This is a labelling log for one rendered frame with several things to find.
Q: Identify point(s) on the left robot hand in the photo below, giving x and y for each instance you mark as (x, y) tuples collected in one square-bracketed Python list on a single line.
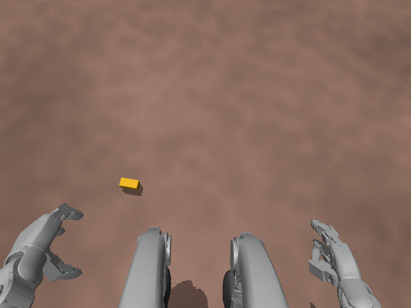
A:
[(41, 233)]

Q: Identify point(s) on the right robot arm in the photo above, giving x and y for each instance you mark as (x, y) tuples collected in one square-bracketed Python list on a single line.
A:
[(354, 293)]

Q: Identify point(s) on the small box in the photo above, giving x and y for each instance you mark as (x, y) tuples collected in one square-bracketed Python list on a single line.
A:
[(129, 184)]

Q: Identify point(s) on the left robot arm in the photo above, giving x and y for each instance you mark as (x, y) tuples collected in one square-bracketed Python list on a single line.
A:
[(21, 275)]

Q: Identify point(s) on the right robot hand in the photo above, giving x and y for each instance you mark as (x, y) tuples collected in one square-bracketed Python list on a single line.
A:
[(339, 262)]

